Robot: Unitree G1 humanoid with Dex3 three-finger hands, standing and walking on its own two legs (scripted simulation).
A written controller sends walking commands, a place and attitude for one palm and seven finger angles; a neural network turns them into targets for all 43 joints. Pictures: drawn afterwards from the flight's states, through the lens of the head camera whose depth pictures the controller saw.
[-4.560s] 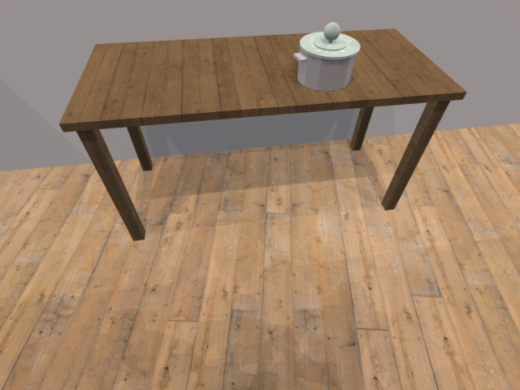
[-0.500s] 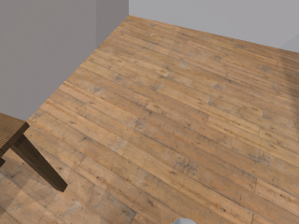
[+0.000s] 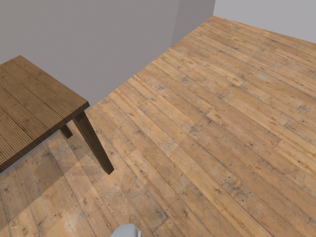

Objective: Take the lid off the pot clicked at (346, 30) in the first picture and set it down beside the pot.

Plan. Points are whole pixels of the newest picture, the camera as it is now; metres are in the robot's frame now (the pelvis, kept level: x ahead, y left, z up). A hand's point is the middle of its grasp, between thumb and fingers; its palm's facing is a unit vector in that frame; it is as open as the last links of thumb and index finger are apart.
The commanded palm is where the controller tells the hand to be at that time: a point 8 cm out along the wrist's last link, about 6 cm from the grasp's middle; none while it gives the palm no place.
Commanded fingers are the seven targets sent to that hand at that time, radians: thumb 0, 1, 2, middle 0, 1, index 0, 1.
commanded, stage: turn to face it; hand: left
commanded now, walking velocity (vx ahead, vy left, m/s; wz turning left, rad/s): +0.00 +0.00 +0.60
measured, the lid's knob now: out of the picture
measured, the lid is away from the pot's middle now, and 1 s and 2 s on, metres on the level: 0.00 0.00 0.00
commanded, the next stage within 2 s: take the last steps up to it in 1.46 s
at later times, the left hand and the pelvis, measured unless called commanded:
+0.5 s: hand out of the picture +0.03 +0.29 -0.16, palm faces +0.30 -0.91 -0.28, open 7.4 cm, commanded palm none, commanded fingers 0.00 0.90 0.90 -0.20 -0.30 -0.20 -0.30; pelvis -0.01 +0.05 +0.00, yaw +16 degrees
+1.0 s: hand out of the picture -0.06 +0.20 -0.15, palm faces +0.56 -0.79 -0.27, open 7.4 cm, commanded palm none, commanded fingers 0.00 0.90 0.90 -0.20 -0.30 -0.20 -0.30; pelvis +0.00 +0.01 +0.00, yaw +35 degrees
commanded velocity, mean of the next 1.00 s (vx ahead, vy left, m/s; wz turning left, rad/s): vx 0.00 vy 0.00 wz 0.59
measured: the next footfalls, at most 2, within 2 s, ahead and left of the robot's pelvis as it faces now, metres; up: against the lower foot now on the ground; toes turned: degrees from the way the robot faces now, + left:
left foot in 0.16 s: +0.02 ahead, +0.15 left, +0.00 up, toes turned +11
right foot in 0.66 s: +0.07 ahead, -0.08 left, +0.00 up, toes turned +22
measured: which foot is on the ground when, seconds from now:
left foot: up 0.00-0.14, down 0.16-0.66, up 0.68-1.00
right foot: down 0.00-0.16, up 0.18-0.64, down 0.66-1.00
